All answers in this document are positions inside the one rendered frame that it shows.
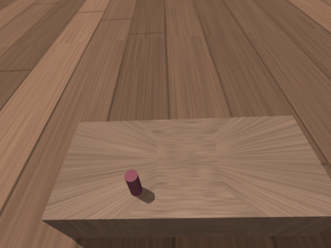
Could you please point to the can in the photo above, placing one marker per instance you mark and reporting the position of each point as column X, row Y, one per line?
column 133, row 182

